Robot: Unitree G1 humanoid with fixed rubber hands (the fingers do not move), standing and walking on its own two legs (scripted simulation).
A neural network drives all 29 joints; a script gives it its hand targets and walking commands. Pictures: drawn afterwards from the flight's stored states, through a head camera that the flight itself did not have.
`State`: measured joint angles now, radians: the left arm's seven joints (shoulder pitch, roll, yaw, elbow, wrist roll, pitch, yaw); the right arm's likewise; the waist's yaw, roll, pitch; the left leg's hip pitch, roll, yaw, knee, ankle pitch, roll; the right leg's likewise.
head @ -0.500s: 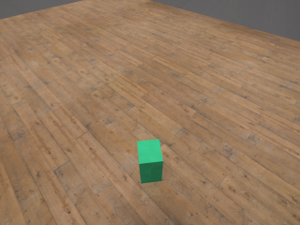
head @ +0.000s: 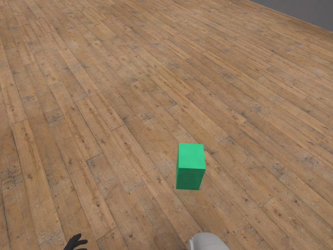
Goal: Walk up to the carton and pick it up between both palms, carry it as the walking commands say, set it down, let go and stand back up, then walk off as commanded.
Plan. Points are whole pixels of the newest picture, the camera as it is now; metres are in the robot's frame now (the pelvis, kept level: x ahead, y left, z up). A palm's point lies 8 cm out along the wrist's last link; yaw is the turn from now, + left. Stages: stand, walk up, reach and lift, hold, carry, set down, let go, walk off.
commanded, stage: walk off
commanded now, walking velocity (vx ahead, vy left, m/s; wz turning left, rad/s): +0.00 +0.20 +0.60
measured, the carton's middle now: (189, 167) +0.64 -0.17 -0.62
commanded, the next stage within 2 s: none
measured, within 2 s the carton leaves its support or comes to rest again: neither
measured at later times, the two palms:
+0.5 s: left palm out of the picture -0.10 +0.33 -0.12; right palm (233, 231) +0.17 -0.16 -0.11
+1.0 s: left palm out of the picture -0.12 +0.37 -0.10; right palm (191, 247) +0.15 -0.05 -0.15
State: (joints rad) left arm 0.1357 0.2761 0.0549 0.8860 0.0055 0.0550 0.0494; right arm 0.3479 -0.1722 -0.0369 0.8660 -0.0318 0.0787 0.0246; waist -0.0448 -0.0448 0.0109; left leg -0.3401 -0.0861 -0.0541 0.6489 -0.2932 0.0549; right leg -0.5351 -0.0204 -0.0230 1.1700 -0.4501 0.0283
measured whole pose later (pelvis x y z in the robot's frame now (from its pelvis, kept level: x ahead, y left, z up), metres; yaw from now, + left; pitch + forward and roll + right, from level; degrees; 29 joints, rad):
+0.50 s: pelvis -0.02 +0.06 +0.00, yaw +19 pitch +0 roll +1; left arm 0.28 0.28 0.08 0.97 0.04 0.01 0.06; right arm 0.15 -0.28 -0.08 0.86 -0.01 0.11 0.08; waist 0.04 -0.01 0.07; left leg -0.43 0.11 0.01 0.80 -0.38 -0.12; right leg -0.22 -0.17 -0.23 0.64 -0.39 0.05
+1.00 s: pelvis -0.03 +0.11 +0.00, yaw +36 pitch +0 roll +2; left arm 0.17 0.19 0.05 0.92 0.03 0.03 0.07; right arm 0.19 -0.24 -0.06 0.93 -0.04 0.10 0.03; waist -0.01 0.08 0.09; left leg -0.54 -0.06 -0.03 1.12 -0.44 -0.05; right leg -0.29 -0.08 -0.17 0.66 -0.36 -0.04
